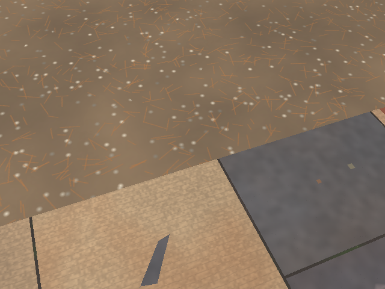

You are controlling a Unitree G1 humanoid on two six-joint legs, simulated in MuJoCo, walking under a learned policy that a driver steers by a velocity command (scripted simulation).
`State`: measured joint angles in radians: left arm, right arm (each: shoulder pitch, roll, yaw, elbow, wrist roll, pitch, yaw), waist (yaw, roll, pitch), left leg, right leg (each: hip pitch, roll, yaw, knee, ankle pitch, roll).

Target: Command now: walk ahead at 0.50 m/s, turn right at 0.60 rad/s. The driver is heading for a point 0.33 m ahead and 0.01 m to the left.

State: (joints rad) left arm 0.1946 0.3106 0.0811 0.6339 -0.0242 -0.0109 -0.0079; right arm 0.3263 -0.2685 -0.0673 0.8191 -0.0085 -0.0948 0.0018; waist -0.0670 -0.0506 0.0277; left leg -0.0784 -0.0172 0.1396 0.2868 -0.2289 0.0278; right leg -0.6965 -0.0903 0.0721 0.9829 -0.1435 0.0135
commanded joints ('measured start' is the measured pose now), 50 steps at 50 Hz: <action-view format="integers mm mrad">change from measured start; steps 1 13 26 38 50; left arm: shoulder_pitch -77 191 -48 -2 12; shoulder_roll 16 226 89 47 36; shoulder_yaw -5 56 1 -29 -21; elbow -82 -99 27 134 238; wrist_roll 1 36 41 39 30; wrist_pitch -20 -26 -35 8 24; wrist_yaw -18 -11 8 21 36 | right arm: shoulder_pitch -69 65 -135 -232 -238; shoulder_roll -168 -142 -94 -94 -95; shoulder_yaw -36 9 12 10 10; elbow -61 -65 -60 -57 43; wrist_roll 4 2 6 -5 5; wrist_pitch -8 -4 71 76 72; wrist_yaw -8 5 -25 -7 -17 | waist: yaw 5 156 53 75 67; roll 116 -138 -33 137 59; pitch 19 -535 -145 -75 -77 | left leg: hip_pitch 35 -555 -312 -128 -71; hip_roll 259 1 111 127 94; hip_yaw -92 -198 -178 -239 -203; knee -127 1151 485 155 189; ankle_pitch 295 -458 94 214 322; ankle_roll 133 -72 -106 11 15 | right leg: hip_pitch -27 1129 467 444 508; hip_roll -15 -338 -72 81 61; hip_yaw -22 644 11 -14 -6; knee -150 -523 -684 -549 -556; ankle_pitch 138 607 563 -65 93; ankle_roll -3 -475 -254 -57 -45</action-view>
